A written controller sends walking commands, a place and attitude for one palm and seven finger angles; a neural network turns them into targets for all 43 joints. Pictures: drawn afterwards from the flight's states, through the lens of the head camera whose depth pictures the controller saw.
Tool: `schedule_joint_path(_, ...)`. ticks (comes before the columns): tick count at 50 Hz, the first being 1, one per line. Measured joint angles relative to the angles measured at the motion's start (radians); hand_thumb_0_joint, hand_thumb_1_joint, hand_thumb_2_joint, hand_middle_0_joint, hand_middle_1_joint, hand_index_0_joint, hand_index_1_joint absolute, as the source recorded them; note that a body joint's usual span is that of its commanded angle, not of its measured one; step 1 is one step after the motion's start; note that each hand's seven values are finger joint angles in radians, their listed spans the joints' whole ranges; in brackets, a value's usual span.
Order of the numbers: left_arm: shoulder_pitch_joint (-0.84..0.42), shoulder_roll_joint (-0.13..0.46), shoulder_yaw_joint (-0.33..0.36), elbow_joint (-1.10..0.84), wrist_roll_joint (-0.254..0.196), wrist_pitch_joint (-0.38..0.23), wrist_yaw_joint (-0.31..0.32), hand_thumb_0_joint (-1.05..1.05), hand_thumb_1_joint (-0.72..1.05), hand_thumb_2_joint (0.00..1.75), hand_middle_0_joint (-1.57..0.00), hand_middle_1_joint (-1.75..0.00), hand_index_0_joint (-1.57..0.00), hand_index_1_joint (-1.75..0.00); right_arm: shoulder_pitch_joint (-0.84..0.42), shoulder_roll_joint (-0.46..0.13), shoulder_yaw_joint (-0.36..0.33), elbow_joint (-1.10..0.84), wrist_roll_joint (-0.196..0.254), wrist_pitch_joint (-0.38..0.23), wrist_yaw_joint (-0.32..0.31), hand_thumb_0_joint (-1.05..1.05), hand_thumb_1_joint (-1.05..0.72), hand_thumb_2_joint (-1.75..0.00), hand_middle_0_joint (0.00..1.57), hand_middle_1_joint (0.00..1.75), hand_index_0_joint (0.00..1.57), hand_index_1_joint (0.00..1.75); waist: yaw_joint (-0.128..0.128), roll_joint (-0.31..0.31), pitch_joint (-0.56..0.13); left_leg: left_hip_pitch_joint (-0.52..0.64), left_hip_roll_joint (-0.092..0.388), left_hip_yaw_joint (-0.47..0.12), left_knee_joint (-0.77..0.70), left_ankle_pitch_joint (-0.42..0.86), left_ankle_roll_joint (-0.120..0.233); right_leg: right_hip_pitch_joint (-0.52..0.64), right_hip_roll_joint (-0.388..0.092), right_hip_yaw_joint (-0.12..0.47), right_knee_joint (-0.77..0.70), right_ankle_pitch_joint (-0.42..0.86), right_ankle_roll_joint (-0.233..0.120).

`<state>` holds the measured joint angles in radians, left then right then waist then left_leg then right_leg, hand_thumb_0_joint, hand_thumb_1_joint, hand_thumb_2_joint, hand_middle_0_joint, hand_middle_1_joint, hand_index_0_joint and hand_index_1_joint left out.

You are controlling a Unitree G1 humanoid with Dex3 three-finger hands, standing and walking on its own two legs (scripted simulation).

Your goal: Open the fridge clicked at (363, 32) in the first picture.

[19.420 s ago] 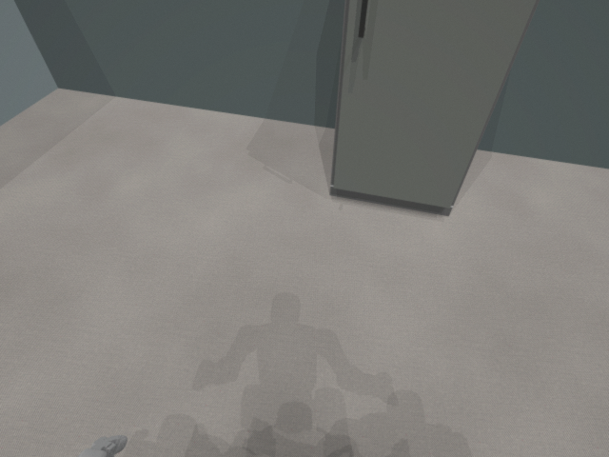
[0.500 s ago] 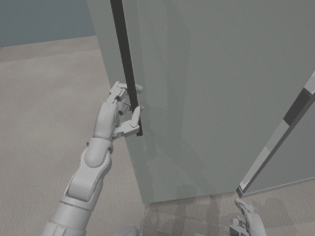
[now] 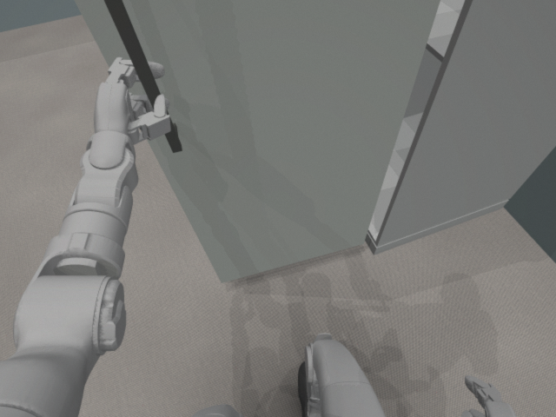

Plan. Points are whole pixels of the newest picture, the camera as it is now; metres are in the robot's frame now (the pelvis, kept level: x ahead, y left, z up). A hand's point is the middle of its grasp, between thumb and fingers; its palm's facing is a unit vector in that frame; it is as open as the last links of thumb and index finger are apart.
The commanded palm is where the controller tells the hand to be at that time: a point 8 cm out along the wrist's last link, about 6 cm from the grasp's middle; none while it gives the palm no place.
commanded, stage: stop walking and hold the door back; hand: left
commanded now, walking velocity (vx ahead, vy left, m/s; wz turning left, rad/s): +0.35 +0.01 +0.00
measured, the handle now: out of the picture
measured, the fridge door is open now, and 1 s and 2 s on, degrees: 86 87 82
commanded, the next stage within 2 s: loosen the grip on the handle in 0.44 s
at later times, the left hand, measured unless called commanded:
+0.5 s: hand (168, 119) +0.46 +0.13 +0.17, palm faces +0.21 -0.96 -0.20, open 6.2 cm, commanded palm +0.48 +0.20 +0.14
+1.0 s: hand (177, 122) +0.50 +0.14 +0.13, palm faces +0.18 -0.97 -0.17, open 13.0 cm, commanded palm +0.46 +0.18 +0.14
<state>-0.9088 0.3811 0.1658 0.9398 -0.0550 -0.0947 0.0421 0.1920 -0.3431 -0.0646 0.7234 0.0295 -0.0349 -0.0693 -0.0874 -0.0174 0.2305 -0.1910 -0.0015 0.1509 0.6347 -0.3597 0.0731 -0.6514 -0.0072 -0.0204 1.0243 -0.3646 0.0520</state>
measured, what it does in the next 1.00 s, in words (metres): steps on the spot: right foot, then left foot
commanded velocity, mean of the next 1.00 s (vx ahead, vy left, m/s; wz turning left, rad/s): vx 0.04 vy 0.08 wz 0.00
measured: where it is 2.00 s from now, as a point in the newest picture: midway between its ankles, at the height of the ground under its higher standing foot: outside the picture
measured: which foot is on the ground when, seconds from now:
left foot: down 0.00-0.14, up 0.16-0.64, down 0.66-1.00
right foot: up 0.00-0.12, down 0.14-1.00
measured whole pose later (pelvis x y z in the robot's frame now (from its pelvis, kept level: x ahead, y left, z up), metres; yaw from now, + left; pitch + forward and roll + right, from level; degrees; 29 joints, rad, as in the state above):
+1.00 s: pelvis +0.02 +0.03 +0.01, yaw +0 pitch +4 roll +0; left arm -0.95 0.17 0.17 1.04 0.05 0.14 0.26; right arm 0.33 -0.16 0.06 0.74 0.00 -0.21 0.00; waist -0.07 -0.01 -0.06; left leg -0.47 0.00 -0.01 0.67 -0.28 0.00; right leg -0.45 -0.06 0.08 0.66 -0.29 0.06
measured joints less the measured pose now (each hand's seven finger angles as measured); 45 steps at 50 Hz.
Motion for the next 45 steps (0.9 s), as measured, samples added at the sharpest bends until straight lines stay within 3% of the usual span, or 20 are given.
schedule_joint_path(2,-0.031,-0.002,0.015,0.074,0.006,-0.020,-0.001,-0.01,0.67,0.94,-0.29,-1.20,-0.22,-1.27,0.036,0.005,0.002,0.042,0.016,0.014,-0.005,0.01,-0.90,-0.90,0.20,0.30,0.20,0.29,0.013,0.007,0.002,-0.011,0.009,0.002,0.032,0.013,-0.035,-0.021,-0.004,0.058,0.217,-0.003,-0.022)
schedule_joint_path(3,-0.031,-0.006,0.020,0.105,0.000,-0.021,-0.003,0.00,0.68,0.94,-0.28,-1.20,-0.22,-1.28,0.060,0.005,0.009,0.061,0.022,0.025,-0.010,0.01,-0.91,-0.90,0.20,0.30,0.20,0.29,0.013,0.026,-0.019,-0.023,0.019,-0.007,0.034,0.007,-0.041,-0.002,-0.013,0.064,0.229,-0.014,-0.028)
schedule_joint_path(5,-0.039,-0.015,0.028,0.165,-0.012,-0.011,-0.009,0.01,0.68,0.94,-0.27,-1.18,-0.24,-1.29,0.114,0.014,0.025,0.094,0.029,0.040,-0.024,0.01,-0.91,-0.90,0.20,0.30,0.20,0.29,0.022,0.066,-0.060,-0.044,0.046,-0.030,0.031,0.002,-0.056,0.107,-0.030,0.063,0.071,-0.054,-0.035)
schedule_joint_path(7,-0.066,-0.010,0.033,0.227,-0.010,0.007,-0.015,0.01,0.67,0.96,-0.26,-1.16,-0.25,-1.30,0.166,0.041,0.044,0.121,0.036,0.036,-0.027,0.01,-0.90,-0.90,0.20,0.30,0.20,0.29,0.040,0.068,-0.101,-0.075,0.068,-0.047,0.068,-0.013,-0.076,0.268,-0.041,0.065,-0.212,-0.062,-0.034)
schedule_joint_path(8,-0.080,-0.003,0.039,0.242,-0.007,0.014,-0.010,0.02,0.67,0.97,-0.26,-1.16,-0.25,-1.31,0.169,0.050,0.049,0.135,0.039,0.031,-0.023,0.01,-0.90,-0.90,0.20,0.30,0.20,0.29,0.041,0.074,-0.094,-0.093,0.079,-0.070,0.121,-0.047,-0.072,0.287,-0.029,0.049,-0.251,0.014,-0.044)
schedule_joint_path(9,-0.080,0.003,0.051,0.241,-0.002,0.017,-0.004,0.02,0.67,0.97,-0.26,-1.16,-0.25,-1.31,0.159,0.054,0.048,0.148,0.041,0.029,-0.019,0.02,-0.90,-0.90,0.20,0.30,0.20,0.29,0.027,0.083,-0.078,-0.119,0.070,-0.112,0.205,-0.089,-0.072,0.294,-0.019,0.030,-0.242,0.031,-0.059)
schedule_joint_path(11,-0.057,0.008,0.077,0.241,-0.002,0.012,-0.001,0.02,0.67,0.98,-0.25,-1.16,-0.25,-1.31,0.135,0.050,0.037,0.161,0.037,0.022,-0.011,0.02,-0.90,-0.90,0.20,0.30,0.20,0.29,0.003,0.092,-0.063,-0.181,0.025,-0.168,0.365,-0.104,-0.082,0.320,-0.016,0.014,-0.271,0.038,-0.079)
schedule_joint_path(14,-0.039,0.020,0.087,0.266,-0.028,0.019,-0.010,0.03,0.67,0.98,-0.23,-1.15,-0.27,-1.33,0.115,0.031,0.030,0.146,0.036,-0.008,-0.004,0.02,-0.90,-0.90,0.21,0.30,0.20,0.29,0.006,0.080,-0.068,-0.256,-0.011,-0.163,0.481,-0.072,-0.097,0.358,-0.023,0.035,-0.374,0.089,-0.086)
schedule_joint_path(17,-0.037,0.028,0.099,0.307,-0.031,0.020,-0.018,0.04,0.67,0.99,-0.21,-1.14,-0.29,-1.33,0.103,0.007,0.031,0.113,0.036,-0.033,0.003,0.02,-0.90,-0.90,0.21,0.30,0.20,0.29,-0.004,0.060,-0.086,-0.309,-0.005,-0.148,0.503,-0.026,-0.113,0.388,-0.041,0.040,-0.461,0.136,-0.086)
schedule_joint_path(21,-0.020,0.026,0.101,0.320,-0.029,0.016,-0.024,0.05,0.66,0.99,-0.21,-1.14,-0.31,-1.34,0.084,-0.032,0.022,0.075,0.037,-0.048,0.006,0.01,-0.90,-0.90,0.21,0.30,0.20,0.29,-0.010,0.048,-0.109,-0.333,0.019,-0.155,0.481,0.013,-0.125,0.411,-0.053,0.045,-0.519,0.162,-0.080)
schedule_joint_path(27,0.000,-0.017,0.077,0.274,-0.010,0.003,-0.030,0.04,0.64,1.00,-0.24,-1.16,-0.33,-1.33,0.062,-0.066,0.002,0.045,0.033,-0.053,-0.005,0.01,-0.90,-0.90,0.20,0.30,0.20,0.29,0.007,0.048,-0.127,-0.311,0.040,-0.155,0.416,0.015,-0.127,0.414,-0.067,0.054,-0.531,0.161,-0.060)
schedule_joint_path(28,-0.002,-0.027,0.093,0.255,0.017,0.009,-0.041,0.04,0.63,1.00,-0.25,-1.17,-0.33,-1.32,0.062,-0.059,-0.012,0.033,0.025,-0.060,0.000,0.01,-0.91,-0.90,0.20,0.30,0.20,0.29,0.020,0.045,-0.120,-0.289,0.040,-0.149,0.381,0.019,-0.127,0.414,-0.068,0.062,-0.529,0.161,-0.056)
schedule_joint_path(29,-0.007,-0.030,0.105,0.249,0.042,0.018,-0.055,0.04,0.62,1.00,-0.25,-1.18,-0.33,-1.32,0.065,-0.051,-0.012,0.031,0.015,-0.085,0.005,0.01,-0.91,-0.90,0.20,0.30,0.20,0.29,0.030,0.039,-0.137,-0.272,0.034,-0.151,0.296,0.069,-0.104,0.391,-0.066,0.072,-0.517,0.159,-0.052)
schedule_joint_path(31,-0.023,-0.037,0.094,0.240,0.060,0.062,-0.058,0.04,0.60,1.01,-0.26,-1.18,-0.35,-1.32,0.090,-0.045,-0.008,0.013,0.008,-0.143,0.027,0.01,-0.91,-0.90,0.20,0.30,0.20,0.29,0.032,0.061,-0.213,-0.239,0.038,-0.180,0.075,0.175,-0.087,0.308,-0.039,0.063,-0.452,0.132,-0.044)
schedule_joint_path(33,-0.037,-0.059,0.058,0.206,0.062,0.084,-0.026,0.04,0.58,1.01,-0.28,-1.20,-0.35,-1.30,0.106,-0.038,-0.010,0.004,0.008,-0.180,0.038,0.01,-0.91,-0.90,0.20,0.30,0.20,0.29,0.019,0.103,-0.262,-0.212,0.056,-0.228,-0.046,0.085,-0.098,0.236,-0.002,0.022,-0.358,0.079,-0.036)
schedule_joint_path(34,-0.037,-0.064,0.042,0.176,0.065,0.078,-0.006,0.04,0.55,0.98,-0.28,-1.21,-0.35,-1.29,0.089,-0.002,-0.007,0.020,0.012,-0.179,0.039,0.01,-0.91,-0.90,0.20,0.30,0.20,0.29,0.014,0.068,-0.256,-0.225,0.038,-0.228,-0.024,0.066,-0.115,0.223,-0.018,0.026,-0.334,0.064,-0.035)
schedule_joint_path(37,-0.012,-0.109,0.030,0.074,0.057,0.097,0.060,0.03,0.41,0.85,-0.30,-1.25,-0.34,-1.28,0.078,0.078,0.030,0.018,0.009,-0.169,0.059,0.01,-0.91,-0.90,0.20,0.30,0.20,0.29,0.036,-0.003,-0.235,-0.221,0.021,-0.201,-0.010,0.117,-0.130,0.224,-0.033,0.058,-0.326,0.066,-0.023)
schedule_joint_path(42,-0.008,-0.153,-0.048,0.044,0.117,0.225,0.147,0.02,0.02,0.56,-0.33,-1.29,-0.38,-1.32,0.110,0.128,0.079,-0.003,0.000,-0.166,0.076,0.01,-0.90,-0.90,0.20,0.30,0.20,0.29,0.035,0.023,-0.278,-0.260,0.011,-0.189,0.020,0.100,-0.105,0.212,-0.043,0.069,-0.358,0.081,-0.003)
schedule_joint_path(45,-0.007,-0.184,-0.045,0.033,0.093,0.260,0.191,0.01,-0.19,0.42,-0.34,-1.30,-0.39,-1.32,0.122,0.158,0.098,0.003,-0.008,-0.169,0.076,0.01,-0.90,-0.90,0.21,0.30,0.20,0.30,0.032,0.023,-0.282,-0.261,0.002,-0.173,0.019,0.096,-0.091,0.211,-0.052,0.084,-0.366,0.082,0.004)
